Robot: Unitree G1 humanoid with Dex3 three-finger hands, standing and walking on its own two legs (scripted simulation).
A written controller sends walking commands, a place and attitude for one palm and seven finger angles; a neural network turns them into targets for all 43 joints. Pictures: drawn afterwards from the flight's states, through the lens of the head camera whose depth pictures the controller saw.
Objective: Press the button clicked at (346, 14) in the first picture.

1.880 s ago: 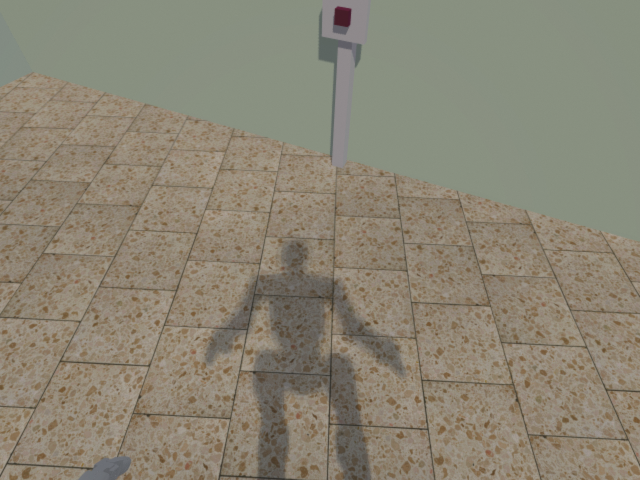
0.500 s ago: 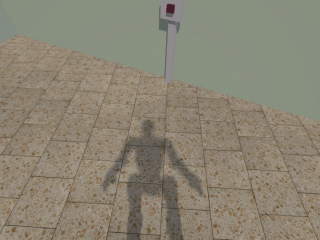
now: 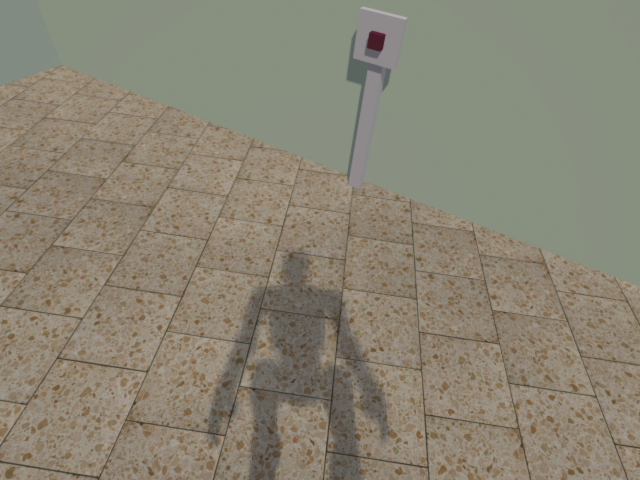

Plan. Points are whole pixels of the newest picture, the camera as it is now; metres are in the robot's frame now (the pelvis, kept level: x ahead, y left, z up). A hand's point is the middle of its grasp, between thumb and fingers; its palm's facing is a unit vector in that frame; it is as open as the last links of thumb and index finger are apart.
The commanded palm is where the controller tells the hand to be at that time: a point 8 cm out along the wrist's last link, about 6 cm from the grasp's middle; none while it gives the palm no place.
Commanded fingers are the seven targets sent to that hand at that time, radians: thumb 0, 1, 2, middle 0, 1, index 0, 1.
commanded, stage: walk to a spot facing it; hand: left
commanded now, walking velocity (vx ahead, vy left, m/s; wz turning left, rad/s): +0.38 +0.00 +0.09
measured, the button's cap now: (376, 40) +1.60 -0.11 -0.03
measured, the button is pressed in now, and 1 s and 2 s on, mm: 0 0 0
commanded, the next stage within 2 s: turn to face it in 1.50 s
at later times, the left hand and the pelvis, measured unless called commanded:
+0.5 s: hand (240, 360) +0.35 +0.15 -0.17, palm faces +0.00 -0.99 -0.16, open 7.4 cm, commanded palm none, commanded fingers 0.00 0.90 0.90 -0.20 -0.30 -0.20 -0.30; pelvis +0.22 -0.02 -0.02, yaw +3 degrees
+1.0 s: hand (212, 362) +0.34 +0.20 -0.18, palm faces +0.20 -0.97 -0.12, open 7.4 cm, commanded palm none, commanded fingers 0.00 0.90 0.90 -0.20 -0.30 -0.20 -0.30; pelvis +0.44 +0.05 +0.00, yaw +6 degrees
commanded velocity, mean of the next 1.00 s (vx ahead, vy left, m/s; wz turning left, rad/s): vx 0.38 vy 0.00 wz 0.06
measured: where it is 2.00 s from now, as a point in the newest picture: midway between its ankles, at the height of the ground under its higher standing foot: (308, 320)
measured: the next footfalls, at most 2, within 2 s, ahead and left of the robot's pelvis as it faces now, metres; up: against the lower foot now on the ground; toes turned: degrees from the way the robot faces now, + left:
right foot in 0.44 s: +0.35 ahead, -0.10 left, +0.00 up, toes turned -5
left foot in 0.92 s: +0.52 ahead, +0.15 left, +0.00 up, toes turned +17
